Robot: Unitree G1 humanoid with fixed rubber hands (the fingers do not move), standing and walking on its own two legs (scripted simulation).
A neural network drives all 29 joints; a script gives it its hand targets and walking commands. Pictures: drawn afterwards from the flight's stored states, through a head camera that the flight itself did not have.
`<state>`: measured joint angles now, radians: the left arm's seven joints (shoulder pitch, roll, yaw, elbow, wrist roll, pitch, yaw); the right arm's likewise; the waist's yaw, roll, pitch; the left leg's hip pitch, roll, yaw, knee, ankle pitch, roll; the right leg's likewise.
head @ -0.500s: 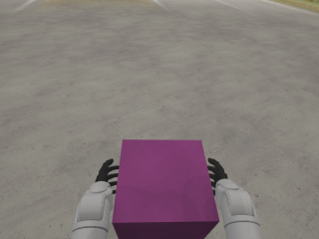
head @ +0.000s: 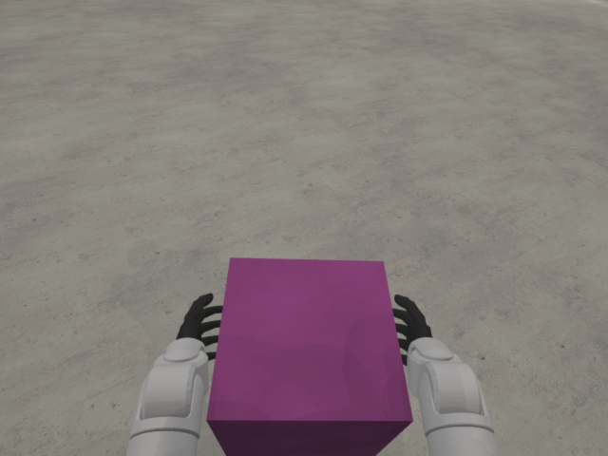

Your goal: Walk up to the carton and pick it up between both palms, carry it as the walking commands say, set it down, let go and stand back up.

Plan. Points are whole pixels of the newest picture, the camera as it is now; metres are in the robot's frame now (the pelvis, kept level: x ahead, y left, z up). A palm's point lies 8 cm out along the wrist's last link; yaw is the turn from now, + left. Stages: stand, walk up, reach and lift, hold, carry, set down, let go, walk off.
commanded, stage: hold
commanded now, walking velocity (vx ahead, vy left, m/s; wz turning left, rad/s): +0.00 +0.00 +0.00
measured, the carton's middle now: (303, 366) +0.28 +0.01 -0.03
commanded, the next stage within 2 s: carry in 0.32 s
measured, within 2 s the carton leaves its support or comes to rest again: neither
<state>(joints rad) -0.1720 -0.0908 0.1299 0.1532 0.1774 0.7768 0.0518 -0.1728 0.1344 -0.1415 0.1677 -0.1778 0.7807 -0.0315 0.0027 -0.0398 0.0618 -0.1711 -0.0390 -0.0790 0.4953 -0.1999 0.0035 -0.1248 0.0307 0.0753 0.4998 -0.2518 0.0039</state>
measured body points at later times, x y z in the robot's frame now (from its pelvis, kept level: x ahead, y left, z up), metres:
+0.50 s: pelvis -0.01 +0.01 -0.02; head -0.03 +0.02 +0.43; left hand +0.30 +0.16 +0.03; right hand +0.29 -0.14 +0.04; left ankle +0.05 +0.12 -0.74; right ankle +0.02 -0.13 -0.73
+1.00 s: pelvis -0.05 -0.03 -0.04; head -0.05 -0.03 +0.41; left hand +0.29 +0.03 +0.04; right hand +0.20 -0.26 +0.03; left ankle +0.04 +0.11 -0.72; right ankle +0.02 -0.14 -0.74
